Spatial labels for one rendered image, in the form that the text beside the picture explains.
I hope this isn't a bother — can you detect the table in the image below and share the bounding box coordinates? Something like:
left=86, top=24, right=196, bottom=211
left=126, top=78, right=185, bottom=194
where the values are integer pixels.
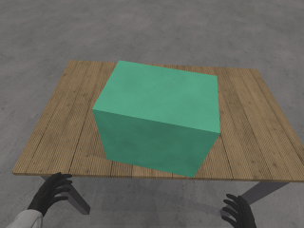
left=11, top=60, right=304, bottom=218

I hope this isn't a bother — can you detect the left robot hand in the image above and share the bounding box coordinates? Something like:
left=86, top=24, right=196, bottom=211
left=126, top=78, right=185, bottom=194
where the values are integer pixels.
left=27, top=172, right=72, bottom=217

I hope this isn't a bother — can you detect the carton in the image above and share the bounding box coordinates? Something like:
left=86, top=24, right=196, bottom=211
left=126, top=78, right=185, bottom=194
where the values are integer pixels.
left=92, top=60, right=220, bottom=178

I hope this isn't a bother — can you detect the robot left forearm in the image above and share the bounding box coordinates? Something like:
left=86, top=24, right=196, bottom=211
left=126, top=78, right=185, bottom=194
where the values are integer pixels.
left=7, top=209, right=43, bottom=228

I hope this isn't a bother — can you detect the right robot hand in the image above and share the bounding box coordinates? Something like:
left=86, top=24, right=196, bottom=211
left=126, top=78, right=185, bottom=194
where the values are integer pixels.
left=221, top=194, right=257, bottom=228

